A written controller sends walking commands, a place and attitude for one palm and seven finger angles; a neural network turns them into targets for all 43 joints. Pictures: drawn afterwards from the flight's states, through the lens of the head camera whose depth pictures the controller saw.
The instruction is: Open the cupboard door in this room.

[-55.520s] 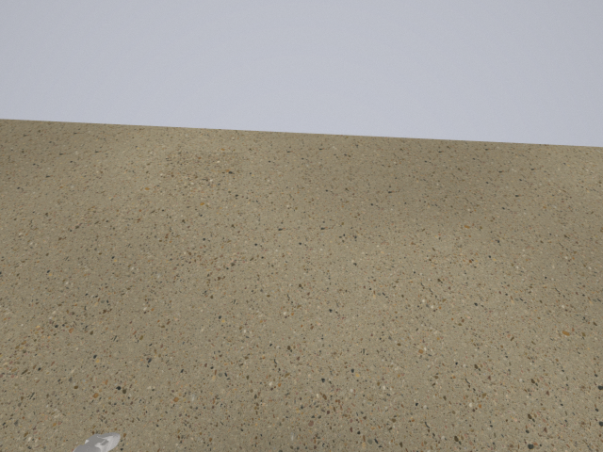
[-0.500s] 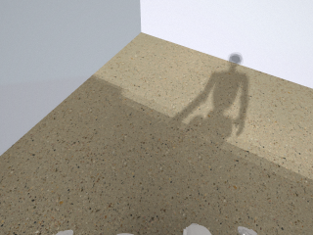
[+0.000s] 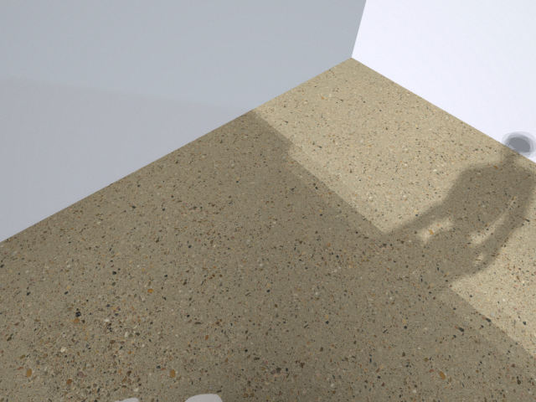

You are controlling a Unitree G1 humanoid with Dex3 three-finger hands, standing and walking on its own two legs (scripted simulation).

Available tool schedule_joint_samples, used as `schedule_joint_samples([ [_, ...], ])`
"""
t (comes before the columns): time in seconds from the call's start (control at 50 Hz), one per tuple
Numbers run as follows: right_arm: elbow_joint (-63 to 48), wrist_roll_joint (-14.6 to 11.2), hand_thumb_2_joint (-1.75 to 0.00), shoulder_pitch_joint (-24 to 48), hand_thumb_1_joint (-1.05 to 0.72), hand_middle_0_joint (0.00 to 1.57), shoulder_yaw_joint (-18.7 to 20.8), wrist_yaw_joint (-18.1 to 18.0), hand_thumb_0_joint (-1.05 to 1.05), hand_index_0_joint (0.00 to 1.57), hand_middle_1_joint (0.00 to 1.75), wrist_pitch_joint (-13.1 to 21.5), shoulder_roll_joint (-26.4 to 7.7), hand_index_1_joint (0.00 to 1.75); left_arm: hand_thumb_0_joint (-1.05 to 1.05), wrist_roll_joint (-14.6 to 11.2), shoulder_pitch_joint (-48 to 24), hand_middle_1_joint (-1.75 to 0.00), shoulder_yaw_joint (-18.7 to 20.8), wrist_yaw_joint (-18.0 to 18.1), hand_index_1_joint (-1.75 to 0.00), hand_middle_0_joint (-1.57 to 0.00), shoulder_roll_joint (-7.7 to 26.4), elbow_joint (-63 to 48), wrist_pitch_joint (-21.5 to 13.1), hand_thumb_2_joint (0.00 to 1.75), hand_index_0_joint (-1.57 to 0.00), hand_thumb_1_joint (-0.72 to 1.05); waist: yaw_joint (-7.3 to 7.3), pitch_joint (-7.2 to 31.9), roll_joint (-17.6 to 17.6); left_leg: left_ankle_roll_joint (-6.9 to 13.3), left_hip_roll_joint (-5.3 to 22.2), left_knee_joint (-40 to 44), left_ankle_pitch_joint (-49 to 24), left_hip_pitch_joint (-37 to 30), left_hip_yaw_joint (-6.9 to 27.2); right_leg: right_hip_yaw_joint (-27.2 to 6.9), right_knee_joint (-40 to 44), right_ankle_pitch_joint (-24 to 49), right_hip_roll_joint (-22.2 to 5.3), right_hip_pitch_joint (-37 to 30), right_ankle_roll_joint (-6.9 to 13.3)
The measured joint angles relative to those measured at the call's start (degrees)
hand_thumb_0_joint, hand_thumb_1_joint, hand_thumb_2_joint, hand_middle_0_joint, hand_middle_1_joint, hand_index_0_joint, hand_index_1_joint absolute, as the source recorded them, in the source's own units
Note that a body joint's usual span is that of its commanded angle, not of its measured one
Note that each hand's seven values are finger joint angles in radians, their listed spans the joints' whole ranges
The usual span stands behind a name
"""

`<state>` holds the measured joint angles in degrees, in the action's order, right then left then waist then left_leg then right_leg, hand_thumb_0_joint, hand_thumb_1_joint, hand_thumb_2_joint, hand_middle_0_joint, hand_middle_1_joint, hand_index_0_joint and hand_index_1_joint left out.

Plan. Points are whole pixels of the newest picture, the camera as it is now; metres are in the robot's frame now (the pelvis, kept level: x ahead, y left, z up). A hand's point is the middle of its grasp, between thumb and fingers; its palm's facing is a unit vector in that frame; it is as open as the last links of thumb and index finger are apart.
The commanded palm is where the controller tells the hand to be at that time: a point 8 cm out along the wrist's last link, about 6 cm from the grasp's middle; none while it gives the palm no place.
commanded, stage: turn to face it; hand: left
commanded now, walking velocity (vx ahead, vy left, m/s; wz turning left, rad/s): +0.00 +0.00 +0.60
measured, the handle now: out of the picture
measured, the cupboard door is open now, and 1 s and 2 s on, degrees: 44 44 44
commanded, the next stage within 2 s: none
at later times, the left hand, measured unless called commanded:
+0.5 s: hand out of the picture +0.04 +0.18 -0.14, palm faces +0.26 -0.92 -0.29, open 7.4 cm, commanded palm none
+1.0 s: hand out of the picture -0.06 +0.22 -0.16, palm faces +0.56 -0.79 -0.25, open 7.4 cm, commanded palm none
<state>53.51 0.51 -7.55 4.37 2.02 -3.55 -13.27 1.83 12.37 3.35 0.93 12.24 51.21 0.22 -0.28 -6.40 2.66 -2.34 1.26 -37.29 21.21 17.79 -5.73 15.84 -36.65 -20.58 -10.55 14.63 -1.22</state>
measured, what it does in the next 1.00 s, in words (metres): steps on the spot, turning left: left foot, then right foot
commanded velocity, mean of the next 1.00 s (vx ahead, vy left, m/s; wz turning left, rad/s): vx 0.00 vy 0.00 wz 0.60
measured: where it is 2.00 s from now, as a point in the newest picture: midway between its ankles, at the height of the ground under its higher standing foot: outside the picture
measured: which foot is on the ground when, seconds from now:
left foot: up 0.00-0.00, down 0.02-0.38, up 0.40-0.76, down 0.78-1.00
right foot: down 0.00-0.02, up 0.04-0.36, down 0.38-0.78, up 0.80-1.00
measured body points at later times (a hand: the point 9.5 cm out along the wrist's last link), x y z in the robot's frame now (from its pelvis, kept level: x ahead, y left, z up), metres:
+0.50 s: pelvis +0.00 -0.03 +0.01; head +0.06 -0.05 +0.45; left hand +0.02 +0.23 -0.12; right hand +0.14 -0.27 -0.15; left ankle -0.04 +0.09 -0.65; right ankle +0.03 -0.13 -0.73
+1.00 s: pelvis +0.00 +0.00 +0.01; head +0.03 +0.04 +0.46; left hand -0.09 +0.27 -0.14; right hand +0.22 -0.16 -0.12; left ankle -0.05 +0.08 -0.73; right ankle +0.06 -0.14 -0.65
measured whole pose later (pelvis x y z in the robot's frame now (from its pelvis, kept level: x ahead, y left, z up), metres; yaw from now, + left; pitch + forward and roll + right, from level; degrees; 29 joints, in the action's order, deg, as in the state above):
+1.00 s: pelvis +0.00 +0.00 +0.01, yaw +33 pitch +1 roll +0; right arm 52.5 1.1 -8.6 3.0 -0.1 -1.2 -12.1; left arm 1.4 10.0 4.7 0.6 14.6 52.8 2.9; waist 0.5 -5.1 1.8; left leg 2.6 -1.4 -29.3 15.4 15.1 -1.1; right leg 1.5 -63.3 -23.2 -5.5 29.0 -5.1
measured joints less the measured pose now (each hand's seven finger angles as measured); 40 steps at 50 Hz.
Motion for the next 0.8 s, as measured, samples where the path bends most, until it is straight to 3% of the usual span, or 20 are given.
schedule_joint_samples([
  [0.02,-0.63,0.15,-0.9,-0.01,-0.9,0.19,-0.01,0.06,0.01,0.2,0.29,0.56,-0.35,0.3,0.0,-0.24,0.56,-0.3,0.25,-0.18,-0.3,-0.2,0.4,0.01,0.32,0.89,-0.2,0.91,-0.05,0.65,-0.33,1.55,0.14,2.88,-4.65,-0.81,0.62,0.17,-3.06,-1.16,-0.33,1.53,-0.62],
  [0.06,-1.12,0.43,-0.9,0.7,-0.9,0.2,-0.09,-0.33,0.01,0.2,0.29,1.43,0.13,0.3,0.01,-0.32,0.23,-0.3,0.8,-0.04,-0.3,-0.2,1.81,0.72,1.84,0.89,-0.2,0.91,0.28,0.45,0.79,3.53,-0.71,-0.02,-3.74,0.81,1.12,-4.94,-12.95,-8.96,0.27,5.92,-1.98],
  [0.14,-1.76,0.76,-0.9,0.0,-0.9,0.2,-0.58,-1.54,0.01,0.2,0.29,2.06,0.63,0.3,0.01,-0.29,-1.01,-0.3,1.48,-0.02,-0.3,-0.2,2.86,2.23,3.3,0.89,-0.2,0.91,0.44,1.25,0.13,3.71,-1.05,2.15,-3.26,0.18,3.06,-11.82,-25.88,-7.28,3.74,12.55,-3.02],
  [0.2,-1.53,0.83,-0.9,-0.63,-0.9,0.2,-0.93,-1.79,0.01,0.2,0.3,2.02,0.58,0.3,0.01,-0.34,-1.8,-0.29,1.44,-0.35,-0.29,-0.2,2.8,1.65,2.99,0.9,-0.2,0.91,0.63,1.42,-0.83,3.61,-1.37,5.58,-5.53,-1.05,4.58,-13.69,-24.73,-4.27,4.96,13.62,-3.4],
  [0.28,-1.24,0.95,-0.9,-1.4,-0.9,0.2,-0.84,-1.63,0.01,0.21,0.3,1.59,0.47,0.3,0.01,-0.5,-2.6,-0.29,1.07,-0.43,-0.29,-0.19,2.1,0.43,2.51,0.9,-0.2,0.91,0.22,1.52,-2.28,3.04,-1.71,7.21,-6.85,-1.27,6.77,-14.29,-16.28,-3.48,6.43,11.44,-3.31],
  [0.36,-1.12,0.84,-0.9,-2.18,-0.9,0.2,-0.31,-1.52,0.01,0.21,0.3,0.7,0.14,0.3,0.01,-0.7,-2.91,-0.29,0.53,-0.46,-0.29,-0.2,1.04,-0.89,1.46,0.9,-0.2,0.91,-0.47,1.64,-3.9,1.75,-2.35,4.77,-6.14,0.61,9.57,-13.4,-2.65,0.47,8.45,5.32,-2.57],
  [0.38,-1.22,0.62,-0.9,-2.62,-0.9,0.2,-0.12,-1.45,0.01,0.21,0.3,0.52,0.07,0.3,0.01,-0.58,-2.56,-0.29,0.38,-0.42,-0.3,-0.2,0.94,-1.43,0.89,0.9,-0.2,0.9,-0.45,2.06,-3.81,1.36,-2.98,3.1,-5.45,1.76,10.12,-13.2,2.2,2.11,8.33,3.23,-1.86],
  [0.42,-0.63,0.38,-0.9,-2.14,-0.9,0.2,0.62,-1.36,0.01,0.21,0.3,0.01,-0.68,0.3,0.01,-0.16,-2.76,-0.29,-0.06,-0.06,-0.3,-0.2,-0.34,-1.46,0.04,0.9,-0.2,0.9,-0.42,1.12,-5.25,1.01,-3.51,-6.5,2.91,5.35,10.63,-11.62,1.35,2.21,8.3,3.22,0.76],
  [0.48,0.41,0.5,-0.9,-1.35,-0.9,0.2,1.17,-0.92,0.01,0.2,0.3,-0.82,-1.27,0.3,0.01,-0.24,-1.97,-0.3,-0.79,0.28,-0.3,-0.2,-1.78,-1.29,-0.11,0.9,-0.2,0.9,-0.68,0.09,-5.47,0.32,-3.62,-24.51,4.99,10.78,8.22,-9.37,2.49,2.36,6.97,1.37,2.37],
  [0.54,0.84,0.42,-0.9,-1.02,-0.9,0.2,1.18,-0.38,0.01,0.2,0.29,-1.12,-1.07,0.3,0.01,-0.2,-0.93,-0.3,-1.11,0.53,-0.3,-0.2,-2.59,-0.59,0.17,0.89,-0.2,0.9,-1.26,0.01,-4.67,-0.7,-1.98,-30.45,2.15,12.36,6.07,-7.15,5.29,3.39,5.79,-0.61,2.38],
  [0.62,1.28,0.26,-0.9,-0.65,-0.9,0.2,0.8,-0.11,0.01,0.2,0.29,-1.29,-0.34,0.3,0.01,-0.08,-0.16,-0.3,-1.11,0.6,-0.3,-0.2,-2.94,-0.03,-0.06,0.89,-0.2,0.91,-1.08,-0.11,-2.88,-1.42,-0.25,-23.09,3.34,9.46,4.15,-4.12,6.9,3.63,3.99,-2.08,2.05],
  [0.72,1.19,-0.04,-0.9,1.01,-0.9,0.19,0.16,-0.06,0.01,0.2,0.29,-0.94,0.36,0.3,0.01,0.23,0.47,-0.3,-0.42,0.24,-0.3,-0.2,-1.44,0.21,-0.28,0.89,-0.2,0.91,0.37,-0.68,-0.98,-0.7,0.3,-9.69,5.04,4.05,1.55,-0.4,4.43,1.86,1.63,-1.85,0.95],
  [0.78,-0.19,0.04,-0.9,1.49,-0.9,0.19,-0.24,0.1,0.01,0.2,0.29,0.27,0.23,0.3,0.01,-0.1,1.69,-0.3,0.28,-0.14,-0.3,-0.2,-0.09,0.49,0.15,0.89,-0.2,0.91,0.69,0.01,-0.33,0.82,-0.01,2.32,-2.59,-1.03,0.3,1.38,-0.86,-0.98,-0.11,0.06,-0.46],
  [0.8,-0.63,0.23,-0.9,1.71,-0.9,0.2,-0.12,0.02,0.01,0.2,0.29,0.89,0.36,0.3,0.01,-0.33,1.73,-0.3,0.55,-0.31,-0.3,-0.2,0.59,0.81,0.6,0.89,-0.2,0.91,0.54,0.18,0.21,2.02,-0.55,2.2,-3.96,-0.47,0.53,0.17,-5.26,-4.15,-0.61,1.96,-1.41],
])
